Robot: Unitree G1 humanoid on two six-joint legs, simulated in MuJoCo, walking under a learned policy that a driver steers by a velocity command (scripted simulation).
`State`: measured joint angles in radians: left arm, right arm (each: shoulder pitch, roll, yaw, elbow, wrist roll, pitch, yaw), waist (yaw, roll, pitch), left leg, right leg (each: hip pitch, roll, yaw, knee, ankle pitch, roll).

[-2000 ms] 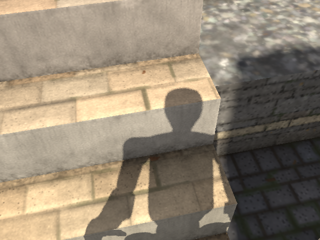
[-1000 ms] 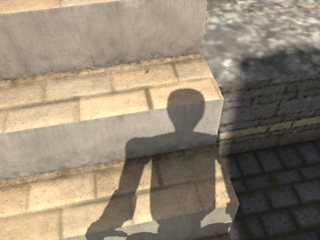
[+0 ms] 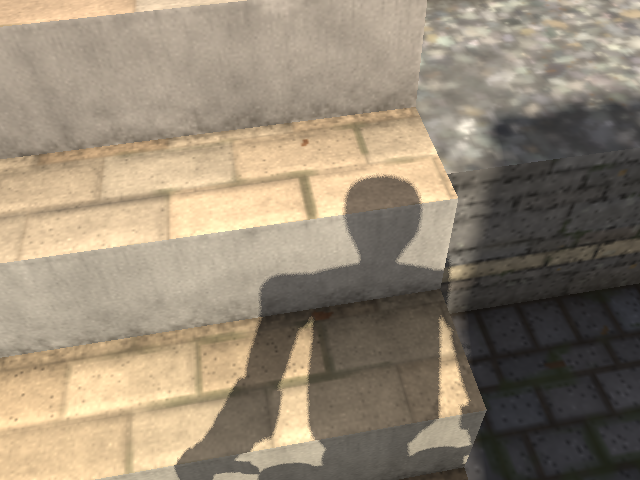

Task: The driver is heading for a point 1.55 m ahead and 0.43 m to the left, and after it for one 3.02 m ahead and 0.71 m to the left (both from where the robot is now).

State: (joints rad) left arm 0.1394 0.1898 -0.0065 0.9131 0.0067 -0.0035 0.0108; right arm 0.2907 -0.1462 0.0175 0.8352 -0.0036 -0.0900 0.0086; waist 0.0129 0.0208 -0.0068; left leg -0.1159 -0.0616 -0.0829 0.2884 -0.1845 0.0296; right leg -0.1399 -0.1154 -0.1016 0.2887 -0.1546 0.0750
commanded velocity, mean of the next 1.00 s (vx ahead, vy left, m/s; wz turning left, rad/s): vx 0.50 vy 0.00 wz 0.00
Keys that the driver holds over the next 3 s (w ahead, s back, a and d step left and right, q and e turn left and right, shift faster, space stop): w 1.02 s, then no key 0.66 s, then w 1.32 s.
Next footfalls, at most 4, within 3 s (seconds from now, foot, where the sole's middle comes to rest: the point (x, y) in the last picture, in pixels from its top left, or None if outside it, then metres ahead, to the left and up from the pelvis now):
none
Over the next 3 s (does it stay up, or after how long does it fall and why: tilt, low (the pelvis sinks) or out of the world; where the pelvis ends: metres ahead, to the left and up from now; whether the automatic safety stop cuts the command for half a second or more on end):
stays up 0.00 -0.01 0.00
